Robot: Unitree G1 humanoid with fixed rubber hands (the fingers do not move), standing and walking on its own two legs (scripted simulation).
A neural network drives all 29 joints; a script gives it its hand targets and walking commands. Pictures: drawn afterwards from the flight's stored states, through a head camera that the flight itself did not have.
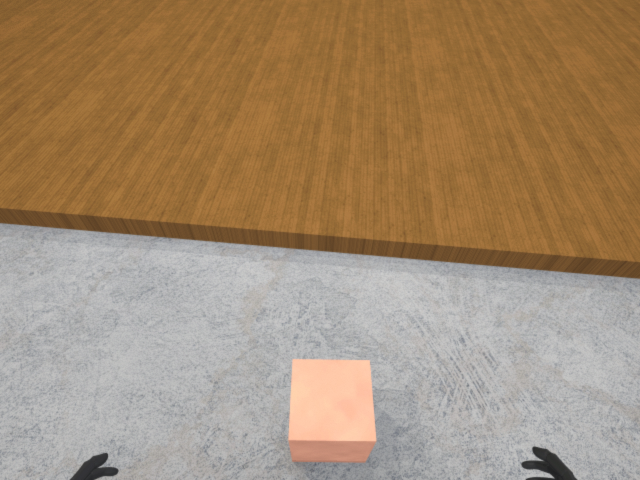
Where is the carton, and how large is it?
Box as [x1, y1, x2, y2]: [288, 359, 375, 462]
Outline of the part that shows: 293,359 288,437 292,461 364,462 375,442 369,360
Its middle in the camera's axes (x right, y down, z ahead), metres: +0.03 +0.49 +1.07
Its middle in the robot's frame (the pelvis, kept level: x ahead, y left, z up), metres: +0.38 -0.04 -0.66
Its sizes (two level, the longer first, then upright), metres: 0.210 0.200 0.250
